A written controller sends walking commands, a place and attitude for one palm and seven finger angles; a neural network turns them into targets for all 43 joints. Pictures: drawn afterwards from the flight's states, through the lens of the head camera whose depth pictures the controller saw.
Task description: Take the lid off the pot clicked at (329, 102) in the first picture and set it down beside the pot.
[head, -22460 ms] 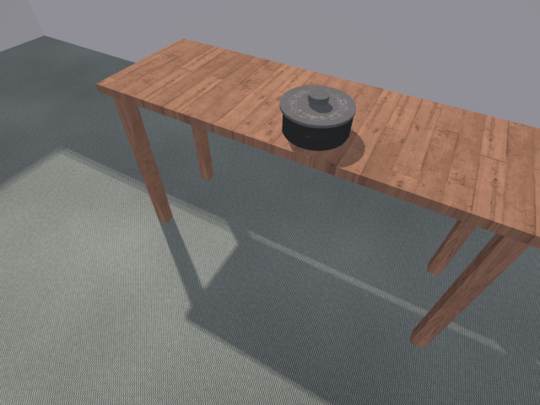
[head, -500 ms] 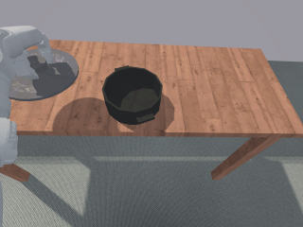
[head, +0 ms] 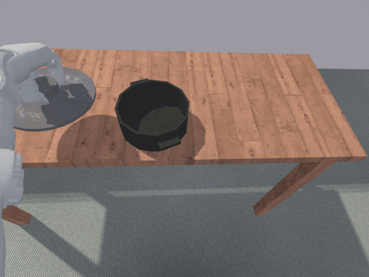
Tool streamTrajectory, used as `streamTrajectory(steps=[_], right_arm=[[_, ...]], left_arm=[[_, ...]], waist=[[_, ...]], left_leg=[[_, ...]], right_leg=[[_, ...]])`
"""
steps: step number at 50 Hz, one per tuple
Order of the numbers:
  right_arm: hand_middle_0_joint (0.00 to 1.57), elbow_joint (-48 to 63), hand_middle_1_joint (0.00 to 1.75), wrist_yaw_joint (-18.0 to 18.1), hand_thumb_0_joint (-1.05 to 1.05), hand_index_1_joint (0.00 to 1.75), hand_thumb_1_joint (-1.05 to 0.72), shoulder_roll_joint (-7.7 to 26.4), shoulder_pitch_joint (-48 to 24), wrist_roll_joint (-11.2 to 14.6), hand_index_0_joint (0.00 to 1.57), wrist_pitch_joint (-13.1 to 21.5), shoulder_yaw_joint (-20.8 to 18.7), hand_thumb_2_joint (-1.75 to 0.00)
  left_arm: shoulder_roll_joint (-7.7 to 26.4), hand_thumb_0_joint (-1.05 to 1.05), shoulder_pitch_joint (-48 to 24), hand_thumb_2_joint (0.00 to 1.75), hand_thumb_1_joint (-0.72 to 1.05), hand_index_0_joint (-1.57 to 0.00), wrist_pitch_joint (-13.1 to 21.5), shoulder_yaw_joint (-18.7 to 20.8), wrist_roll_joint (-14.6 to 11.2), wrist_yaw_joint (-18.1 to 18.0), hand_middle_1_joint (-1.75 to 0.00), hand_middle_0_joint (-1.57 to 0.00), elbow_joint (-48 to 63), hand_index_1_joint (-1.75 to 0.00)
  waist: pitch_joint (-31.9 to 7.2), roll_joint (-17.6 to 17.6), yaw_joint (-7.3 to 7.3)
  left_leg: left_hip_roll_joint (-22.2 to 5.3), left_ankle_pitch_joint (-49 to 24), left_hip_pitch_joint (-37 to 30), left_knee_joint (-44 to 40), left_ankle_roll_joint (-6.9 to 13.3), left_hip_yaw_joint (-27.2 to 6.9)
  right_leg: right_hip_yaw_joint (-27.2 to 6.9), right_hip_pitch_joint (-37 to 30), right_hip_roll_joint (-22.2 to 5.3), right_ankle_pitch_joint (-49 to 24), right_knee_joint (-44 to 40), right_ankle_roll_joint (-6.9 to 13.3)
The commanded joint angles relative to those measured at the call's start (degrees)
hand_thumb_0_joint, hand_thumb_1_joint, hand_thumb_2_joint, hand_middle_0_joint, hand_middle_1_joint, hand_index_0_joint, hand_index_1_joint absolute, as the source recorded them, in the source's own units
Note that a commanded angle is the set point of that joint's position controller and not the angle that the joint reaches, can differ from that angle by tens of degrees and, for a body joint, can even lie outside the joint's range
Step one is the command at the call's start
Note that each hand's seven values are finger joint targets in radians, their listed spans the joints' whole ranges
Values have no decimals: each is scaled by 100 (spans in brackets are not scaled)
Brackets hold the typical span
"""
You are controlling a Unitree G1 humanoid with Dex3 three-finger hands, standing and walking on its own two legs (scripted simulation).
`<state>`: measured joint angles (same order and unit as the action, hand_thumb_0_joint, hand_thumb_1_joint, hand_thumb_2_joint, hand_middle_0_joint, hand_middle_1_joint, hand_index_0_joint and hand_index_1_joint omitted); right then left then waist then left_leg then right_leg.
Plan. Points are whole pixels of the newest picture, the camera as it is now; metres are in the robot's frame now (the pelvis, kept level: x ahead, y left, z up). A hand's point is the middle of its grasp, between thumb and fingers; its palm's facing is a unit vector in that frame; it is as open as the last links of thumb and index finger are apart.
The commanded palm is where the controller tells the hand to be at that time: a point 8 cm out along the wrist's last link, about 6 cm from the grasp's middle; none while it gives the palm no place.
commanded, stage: lower the lid onto the table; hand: left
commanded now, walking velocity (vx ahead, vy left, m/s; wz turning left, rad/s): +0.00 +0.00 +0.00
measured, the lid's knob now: (44, 87) +0.51 +0.28 +0.10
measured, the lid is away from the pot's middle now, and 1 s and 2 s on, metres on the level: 0.23 0.24 0.26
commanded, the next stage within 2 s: open the fingers wide in 1.50 s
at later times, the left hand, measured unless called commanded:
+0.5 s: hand (42, 101) +0.48 +0.28 +0.09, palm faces -0.46 -0.09 -0.89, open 8.5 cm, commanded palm +0.52 +0.28 +0.15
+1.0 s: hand (44, 109) +0.48 +0.29 +0.06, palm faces -0.48 -0.08 -0.87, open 8.5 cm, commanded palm +0.53 +0.28 +0.11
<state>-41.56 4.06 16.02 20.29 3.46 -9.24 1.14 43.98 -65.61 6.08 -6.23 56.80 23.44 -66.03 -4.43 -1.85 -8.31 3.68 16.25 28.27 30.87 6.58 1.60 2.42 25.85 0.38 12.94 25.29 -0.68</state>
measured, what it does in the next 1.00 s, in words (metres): stands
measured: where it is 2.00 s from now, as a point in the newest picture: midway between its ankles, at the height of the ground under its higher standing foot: outside the picture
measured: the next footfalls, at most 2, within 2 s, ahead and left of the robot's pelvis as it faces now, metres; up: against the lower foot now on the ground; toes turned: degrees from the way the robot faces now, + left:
none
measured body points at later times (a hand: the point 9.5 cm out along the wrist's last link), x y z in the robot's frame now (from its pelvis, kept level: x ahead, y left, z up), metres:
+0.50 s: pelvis +0.00 -0.01 +0.00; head +0.08 +0.00 +0.44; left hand +0.49 +0.28 +0.14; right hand -0.01 -0.30 -0.12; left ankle -0.02 +0.04 -0.73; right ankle -0.02 -0.14 -0.73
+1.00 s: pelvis +0.00 +0.00 -0.01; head +0.10 +0.03 +0.42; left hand +0.50 +0.29 +0.11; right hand -0.03 -0.28 -0.12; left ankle -0.02 +0.04 -0.73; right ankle -0.02 -0.14 -0.73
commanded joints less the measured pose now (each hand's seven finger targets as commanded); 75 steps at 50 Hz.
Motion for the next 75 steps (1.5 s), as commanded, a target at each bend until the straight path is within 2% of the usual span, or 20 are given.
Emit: streamTrajectory(steps=[1,5,9,13,17,21,27,33,38,41,48,51,53,56,59,62,64,67,70,75], right_arm=[[20,289,30,57,0,30,-90,1106,613,10,20,13,-363,-90],[20,300,30,58,0,30,-90,1103,569,31,20,-40,-365,-90],[20,324,30,115,0,30,-90,1129,649,12,20,-68,-373,-90],[20,290,30,173,0,30,-90,1106,637,34,20,-57,-355,-90],[20,335,30,196,0,30,-90,1096,587,42,20,-41,-332,-90],[20,336,30,218,0,30,-90,1115,580,96,20,-45,-277,-90],[20,344,30,276,0,30,-90,1121,605,103,20,-58,-312,-90],[20,288,30,333,0,30,-90,1135,670,119,20,-72,-278,-90],[20,221,30,320,0,30,-90,1135,740,119,20,-71,-276,-90],[20,252,30,345,0,30,-90,1142,810,108,20,-68,-267,-90],[20,191,30,328,0,30,-90,1129,995,-3,20,-83,-335,-90],[20,145,30,291,0,30,-90,1141,1007,24,20,-107,-318,-90],[20,126,30,281,0,30,-90,1174,1038,17,20,-125,-313,-90],[20,147,30,278,0,30,-90,1181,1134,-6,20,-141,-315,-90],[20,128,30,283,0,30,-90,1143,1201,-63,20,-140,-364,-90],[20,153,30,299,0,30,-90,1132,1269,-98,20,-112,-365,-90],[20,138,30,305,0,30,-90,1136,1271,-96,20,-131,-342,-90],[20,54,30,254,0,30,-90,1150,1323,-83,20,-118,-343,-90],[20,124,30,251,0,30,-90,1166,1348,-109,20,-151,-297,-90],[20,118,30,199,0,30,-90,1140,1399,-144,20,-176,-376,-90]], left_arm=[[1739,0,-3091,103,49,-85,-7,564,-67,-349,-108,-86,1027,-103],[1488,0,-3143,103,49,-85,-37,323,-8,-363,-108,-86,1074,-103],[1961,0,-3201,103,49,-85,67,678,-12,-389,-108,-86,1347,-103],[1927,0,-2991,103,49,-85,137,665,-72,-411,-108,-86,1179,-103],[1979,0,-3063,103,49,-85,210,663,-35,-479,-108,-86,1508,-103],[2054,0,-2586,103,49,-85,146,677,-19,-496,-108,-86,844,-103],[2036,0,-2849,103,49,-85,268,633,-86,-437,-108,-86,1451,-103],[2248,0,-2447,103,49,-85,370,809,-136,-432,-108,-86,1102,-103],[1986,0,-2533,103,49,-85,412,604,-62,-465,-108,-86,1136,-103],[2334,0,-2539,103,49,-85,451,848,-57,-501,-108,-86,1146,-103],[2348,0,-2638,103,49,-85,520,1025,-16,-586,-108,-86,1371,-103],[1925,0,-2426,103,49,-85,409,717,-18,-592,-108,-86,730,-103],[1812,0,-2515,103,49,-85,372,603,49,-609,-108,-86,639,-103],[2077,0,-2726,103,49,-85,381,762,150,-664,-108,-86,827,-103],[1885,0,-3067,103,49,-85,428,659,161,-664,-108,-86,1162,-103],[2222,0,-2971,103,49,-85,484,991,129,-706,-108,-86,1271,-103],[2238,0,-2929,103,49,-85,450,985,138,-743,-108,-86,1040,-103],[1694,0,-2818,103,49,-85,371,624,167,-786,-108,-86,662,-103],[2156,0,-2704,103,49,-85,325,893,304,-860,-108,-86,525,-103],[1905,0,-2815,103,49,-85,325,802,311,-828,-108,-86,818,-103]], waist=[[-2436,-748,38],[-2392,-739,1],[-2797,-693,18],[-2628,-681,-15],[-2715,-1089,49],[-2230,-634,3],[-2804,-898,-20],[-2567,-690,-61],[-2439,-1109,-93],[-2626,-971,-83],[-3069,-1300,-57],[-2443,-972,-164],[-2409,-931,-203],[-2700,-1010,-174],[-3075,-1453,-214],[-3328,-1397,-167],[-3127,-1344,-207],[-2622,-1329,-275],[-2731,-1193,-234],[-3027,-1560,-218]], left_leg=[[-427,-3776,-2658,120,-413,-745],[-412,-3609,-2509,148,-368,-691],[-414,-3747,-2618,219,-345,-701],[-401,-3527,-2456,270,-272,-598],[-410,-3730,-2537,275,-305,-572],[-349,-2712,-1821,268,-192,-427],[-399,-3381,-2237,433,-182,-447],[-388,-2960,-1858,525,-145,-386],[-463,-3313,-2092,614,-265,-501],[-453,-3164,-2000,650,-248,-510],[-554,-4517,-2646,827,-449,-741],[-550,-3764,-2153,807,-419,-704],[-562,-3596,-2058,825,-415,-721],[-549,-3603,-2062,890,-434,-757],[-642,-4253,-2636,997,-558,-948],[-646,-4601,-2748,1076,-554,-946],[-647,-4328,-2531,1049,-566,-967],[-682,-4194,-2378,1066,-589,-1014],[-595,-3875,-2016,1134,-555,-904],[-706,-4552,-2541,1234,-688,-1127]], right_leg=[[80,245,327,-1208,-18,317],[68,252,325,-1275,16,318],[38,70,332,-1407,87,297],[21,113,315,-1406,90,288],[7,145,299,-1478,125,331],[-5,76,294,-1243,151,308],[-39,94,285,-1569,254,289],[-27,204,306,-1389,336,262],[53,722,351,-1164,412,300],[44,603,352,-1145,458,294],[93,968,423,-1229,558,285],[149,1265,417,-894,549,284],[155,1395,419,-795,596,282],[153,1315,435,-825,685,308],[159,1634,452,-775,735,299],[139,1522,462,-910,760,296],[141,1597,461,-768,761,284],[210,2000,472,-576,778,298],[165,1740,496,-658,843,314],[195,2074,518,-591,918,310]])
